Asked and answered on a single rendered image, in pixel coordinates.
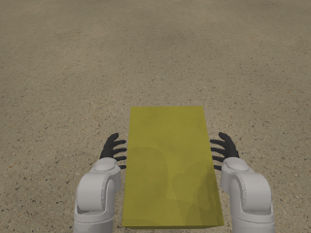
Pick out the robot right forearm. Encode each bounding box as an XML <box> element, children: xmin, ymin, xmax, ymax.
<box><xmin>220</xmin><ymin>157</ymin><xmax>276</xmax><ymax>233</ymax></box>

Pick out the right robot hand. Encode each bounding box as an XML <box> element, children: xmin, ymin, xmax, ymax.
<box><xmin>210</xmin><ymin>132</ymin><xmax>240</xmax><ymax>171</ymax></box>

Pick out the left robot hand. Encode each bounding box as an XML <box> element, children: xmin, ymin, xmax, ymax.
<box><xmin>99</xmin><ymin>132</ymin><xmax>127</xmax><ymax>169</ymax></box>

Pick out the carton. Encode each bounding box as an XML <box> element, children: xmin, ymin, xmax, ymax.
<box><xmin>121</xmin><ymin>106</ymin><xmax>225</xmax><ymax>230</ymax></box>

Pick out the robot left forearm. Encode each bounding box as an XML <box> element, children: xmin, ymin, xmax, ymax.
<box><xmin>73</xmin><ymin>157</ymin><xmax>121</xmax><ymax>233</ymax></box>

